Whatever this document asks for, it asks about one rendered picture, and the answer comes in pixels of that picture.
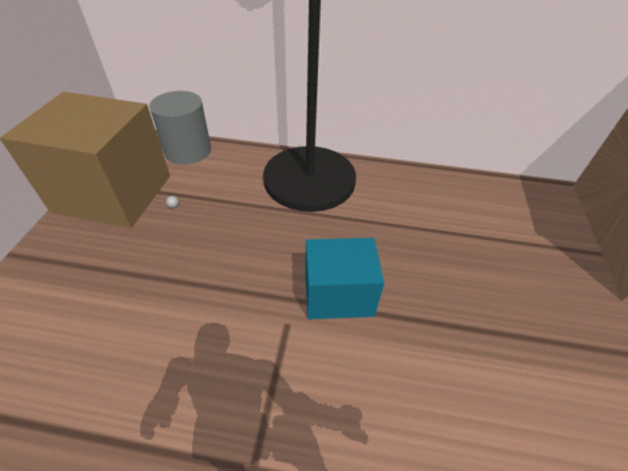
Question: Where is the coat stand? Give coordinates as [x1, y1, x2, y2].
[263, 0, 356, 212]

